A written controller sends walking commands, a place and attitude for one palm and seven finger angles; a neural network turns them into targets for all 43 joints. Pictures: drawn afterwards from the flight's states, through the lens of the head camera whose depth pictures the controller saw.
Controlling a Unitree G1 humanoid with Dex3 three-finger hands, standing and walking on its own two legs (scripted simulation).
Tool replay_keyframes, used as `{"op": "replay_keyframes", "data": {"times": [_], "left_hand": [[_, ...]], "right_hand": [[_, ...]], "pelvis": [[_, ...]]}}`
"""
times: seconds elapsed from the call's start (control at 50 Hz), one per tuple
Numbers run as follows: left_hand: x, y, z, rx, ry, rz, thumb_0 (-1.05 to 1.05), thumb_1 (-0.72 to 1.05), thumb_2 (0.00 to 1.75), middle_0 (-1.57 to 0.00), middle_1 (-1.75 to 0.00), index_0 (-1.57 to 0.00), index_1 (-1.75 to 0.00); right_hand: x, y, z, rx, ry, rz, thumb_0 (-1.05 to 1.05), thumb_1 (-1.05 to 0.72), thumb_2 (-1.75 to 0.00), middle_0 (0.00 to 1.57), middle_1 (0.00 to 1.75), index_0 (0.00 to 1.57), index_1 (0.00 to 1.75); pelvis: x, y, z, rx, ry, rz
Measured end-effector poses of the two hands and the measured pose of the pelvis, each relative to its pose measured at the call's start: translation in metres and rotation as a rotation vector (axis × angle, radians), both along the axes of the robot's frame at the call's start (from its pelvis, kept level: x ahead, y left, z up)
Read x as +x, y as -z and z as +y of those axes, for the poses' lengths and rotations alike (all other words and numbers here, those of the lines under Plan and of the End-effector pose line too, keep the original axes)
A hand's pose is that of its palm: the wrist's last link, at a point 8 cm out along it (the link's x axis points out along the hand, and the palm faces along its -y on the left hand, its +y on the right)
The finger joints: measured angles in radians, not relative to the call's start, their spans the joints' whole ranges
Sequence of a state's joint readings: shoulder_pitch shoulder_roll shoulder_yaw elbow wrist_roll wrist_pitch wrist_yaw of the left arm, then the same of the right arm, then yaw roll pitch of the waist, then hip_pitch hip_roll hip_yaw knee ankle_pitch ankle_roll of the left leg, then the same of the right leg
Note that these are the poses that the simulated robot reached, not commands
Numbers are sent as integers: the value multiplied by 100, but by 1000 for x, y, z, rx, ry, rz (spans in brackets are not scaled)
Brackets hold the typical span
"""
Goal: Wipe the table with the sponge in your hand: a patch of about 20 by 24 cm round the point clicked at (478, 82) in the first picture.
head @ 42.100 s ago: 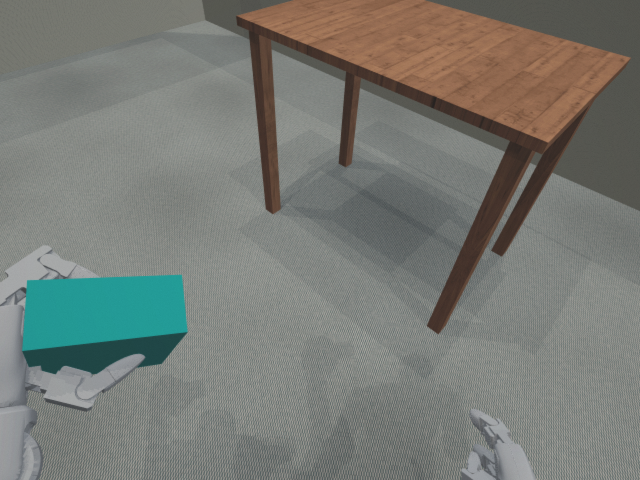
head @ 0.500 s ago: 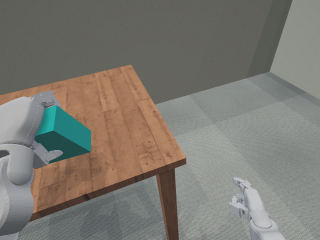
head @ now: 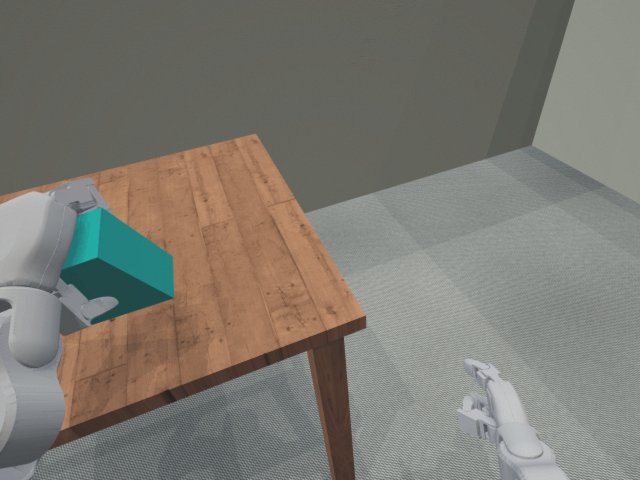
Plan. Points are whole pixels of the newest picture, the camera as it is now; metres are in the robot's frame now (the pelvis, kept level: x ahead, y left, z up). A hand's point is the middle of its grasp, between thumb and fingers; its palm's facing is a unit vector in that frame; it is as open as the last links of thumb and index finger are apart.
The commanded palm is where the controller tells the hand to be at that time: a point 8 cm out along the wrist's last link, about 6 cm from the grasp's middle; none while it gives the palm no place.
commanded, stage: bring the sponge back beside the body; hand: left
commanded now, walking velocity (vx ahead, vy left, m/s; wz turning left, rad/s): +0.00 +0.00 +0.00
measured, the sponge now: (97, 282) +0.22 +0.29 +0.20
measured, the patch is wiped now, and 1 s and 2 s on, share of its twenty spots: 0.95 0.95 0.95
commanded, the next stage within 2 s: step back with the hand held close in 0.02 s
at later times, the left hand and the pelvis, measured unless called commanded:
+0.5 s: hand (85, 255) +0.19 +0.24 +0.27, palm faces +0.52 -0.72 -0.45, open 9.5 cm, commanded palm +0.13 +0.29 +0.28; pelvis -0.01 +0.00 -0.01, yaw +4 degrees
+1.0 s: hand out of the picture +0.04 +0.28 +0.28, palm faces +0.65 -0.67 -0.35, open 9.5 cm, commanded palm -0.01 +0.31 +0.28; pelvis -0.13 +0.01 -0.02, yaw +6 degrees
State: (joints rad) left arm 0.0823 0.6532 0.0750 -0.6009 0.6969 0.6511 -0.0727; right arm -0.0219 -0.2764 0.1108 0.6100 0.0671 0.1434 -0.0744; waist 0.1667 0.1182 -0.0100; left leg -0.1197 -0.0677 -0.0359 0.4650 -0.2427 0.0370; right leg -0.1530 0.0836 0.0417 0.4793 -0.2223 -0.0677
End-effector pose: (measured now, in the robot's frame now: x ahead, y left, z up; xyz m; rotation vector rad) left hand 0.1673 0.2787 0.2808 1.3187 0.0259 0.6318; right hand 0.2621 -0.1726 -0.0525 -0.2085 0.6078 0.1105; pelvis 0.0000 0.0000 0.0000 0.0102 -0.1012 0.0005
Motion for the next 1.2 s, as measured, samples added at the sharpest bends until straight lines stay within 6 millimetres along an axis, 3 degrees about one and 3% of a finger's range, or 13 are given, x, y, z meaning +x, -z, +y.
{"op": "replay_keyframes", "data": {"times": [0.16, 0.22, 0.28, 0.34, 0.44, 0.54, 0.6, 0.66, 0.74, 0.82, 0.96, 1.08, 1.2], "left_hand": [[5, 16, 0, -44, -3, 48, -1, -48, 107, -76, -139, -81, -137], [13, 27, 1, -401, 248, -86, -1, -48, 107, -76, -139, -81, -137], [14, 40, 0, -565, 406, -216, -1, -48, 107, -76, -139, -81, -137], [5, 42, -4, -611, 513, -332, -1, -48, 107, -76, -139, -81, -137], [-17, 18, -8, -510, 594, -453, -1, -48, 107, -76, -139, -81, -137], [-24, -6, -1, -416, 579, -541, -1, -48, 107, -76, -139, -81, -137], [-20, -1, 2, -461, 541, -532, -1, -48, 107, -76, -139, -81, -137], [-24, 19, -4, -534, 535, -485, -1, -48, 107, -76, -139, -81, -138], [-50, 40, -24, -597, 589, -417, -1, -48, 107, -76, -139, -81, -138], [-92, 31, -29, -538, 655, -454, -1, -48, 107, -76, -139, -81, -137], [-163, -2, 13, -364, 571, -637, -1, -49, 107, -77, -139, -82, -137], [-197, 15, 51, -491, 492, -747, -1, -49, 107, -76, -139, -81, -137], [-219, 28, 50, -593, 524, -728, -1, -48, 107, -76, -139, -81, -138]], "right_hand": [[-2, 0, -4, -3, 7, -12, 2, -90, -90, 20, 30, 20, 30], [-9, -3, -7, -1, 5, -32, 2, -90, -90, 20, 30, 20, 30], [-29, 1, -17, -33, 44, 14, 2, -90, -90, 20, 30, 21, 30], [-58, 12, -33, -97, 107, 111, 1, -90, -90, 20, 30, 21, 30], [-106, 36, -58, -168, 185, 260, 1, -90, -90, 20, 30, 21, 30], [-142, 60, -64, -126, 217, 346, 2, -91, -90, 19, 30, 20, 30], [-154, 64, -63, -70, 233, 345, 2, -91, -90, 19, 30, 20, 30], [-162, 61, -65, -33, 256, 313, 2, -91, -90, 20, 30, 20, 30], [-169, 46, -69, -57, 261, 260, 2, -91, -90, 20, 30, 20, 30], [-171, 36, -70, -141, 220, 207, 2, -91, -90, 20, 30, 20, 30], [-184, 35, -48, -146, 173, 136, 2, -91, -90, 19, 30, 20, 30], [-222, 29, -18, -105, 150, 78, 2, -91, -90, 20, 30, 20, 30], [-275, 25, 5, -83, 127, 90, 2, -90, -90, 20, 30, 21, 30]], "pelvis": [[-2, 1, -1, 0, -2, 4], [-2, 3, -2, -19, -42, 42], [-2, 6, -4, -33, -68, 78], [-2, 8, -3, -26, -71, 99], [-5, 10, 4, -6, -69, 120], [-14, 9, 2, 0, -59, 127], [-26, 7, -4, -17, -57, 121], [-40, 9, -10, -25, -63, 116], [-57, 9, -14, -10, -72, 125], [-77, 13, -10, -14, -102, 140], [-123, 17, 7, -23, -107, 118], [-160, 20, 23, -32, -100, 84], [-204, 16, 28, -87, -132, 71]]}}
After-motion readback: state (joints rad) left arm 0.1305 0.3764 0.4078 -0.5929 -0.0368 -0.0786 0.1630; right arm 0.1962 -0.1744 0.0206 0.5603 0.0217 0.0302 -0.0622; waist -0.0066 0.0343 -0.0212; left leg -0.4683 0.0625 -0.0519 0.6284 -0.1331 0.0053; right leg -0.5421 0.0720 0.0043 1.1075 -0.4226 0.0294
